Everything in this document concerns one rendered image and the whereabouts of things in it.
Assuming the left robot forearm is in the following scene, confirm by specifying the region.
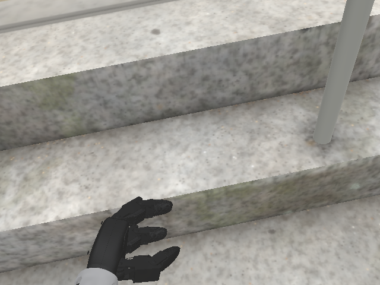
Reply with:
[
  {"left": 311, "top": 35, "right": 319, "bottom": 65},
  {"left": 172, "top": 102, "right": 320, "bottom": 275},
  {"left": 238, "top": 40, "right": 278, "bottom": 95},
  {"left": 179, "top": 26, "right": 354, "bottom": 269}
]
[{"left": 74, "top": 268, "right": 118, "bottom": 285}]

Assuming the left robot hand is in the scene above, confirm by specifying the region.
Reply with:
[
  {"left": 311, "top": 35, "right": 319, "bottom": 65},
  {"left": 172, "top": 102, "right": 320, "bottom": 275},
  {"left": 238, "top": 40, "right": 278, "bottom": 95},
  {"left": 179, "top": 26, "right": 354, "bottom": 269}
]
[{"left": 87, "top": 197, "right": 180, "bottom": 283}]

